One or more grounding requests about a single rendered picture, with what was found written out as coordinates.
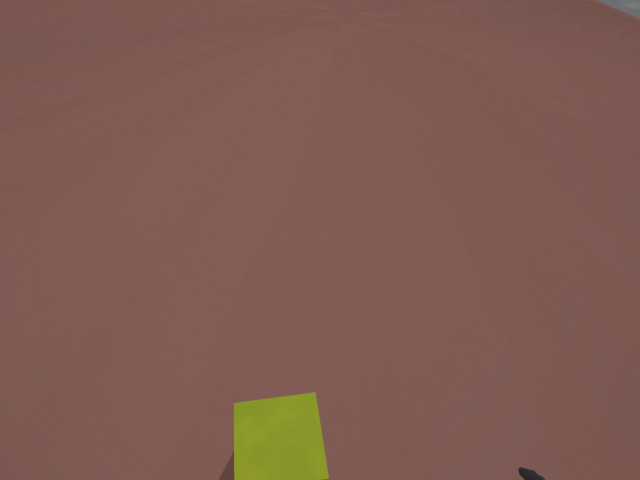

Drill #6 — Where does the carton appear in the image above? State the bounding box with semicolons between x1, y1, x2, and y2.
234;392;329;480

